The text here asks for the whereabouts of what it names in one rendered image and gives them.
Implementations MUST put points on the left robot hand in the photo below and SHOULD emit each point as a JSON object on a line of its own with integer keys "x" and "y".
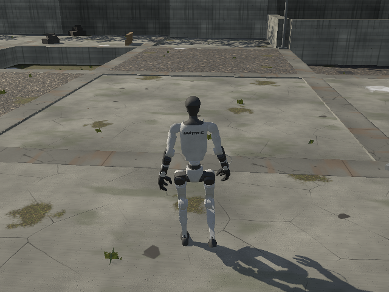
{"x": 161, "y": 182}

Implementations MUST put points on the robot left upper arm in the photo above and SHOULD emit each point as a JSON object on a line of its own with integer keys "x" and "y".
{"x": 175, "y": 128}

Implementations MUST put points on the robot left forearm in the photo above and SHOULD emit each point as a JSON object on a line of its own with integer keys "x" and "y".
{"x": 165, "y": 165}

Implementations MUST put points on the robot right thigh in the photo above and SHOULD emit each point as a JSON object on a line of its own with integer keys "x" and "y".
{"x": 209, "y": 185}

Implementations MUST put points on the robot right forearm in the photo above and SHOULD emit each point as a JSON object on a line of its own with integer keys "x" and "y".
{"x": 223, "y": 160}

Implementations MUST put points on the right robot hand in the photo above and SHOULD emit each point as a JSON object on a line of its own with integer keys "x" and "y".
{"x": 223, "y": 172}

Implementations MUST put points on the robot right upper arm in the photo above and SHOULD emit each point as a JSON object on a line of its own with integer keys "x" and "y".
{"x": 212, "y": 127}

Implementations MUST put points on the robot torso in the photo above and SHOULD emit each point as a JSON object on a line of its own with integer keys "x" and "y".
{"x": 194, "y": 148}

